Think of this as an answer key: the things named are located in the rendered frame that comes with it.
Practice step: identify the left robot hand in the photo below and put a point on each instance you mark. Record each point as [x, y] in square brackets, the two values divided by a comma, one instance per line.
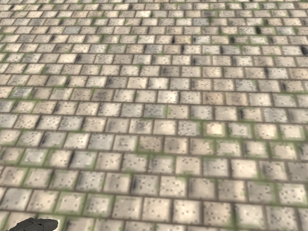
[41, 224]

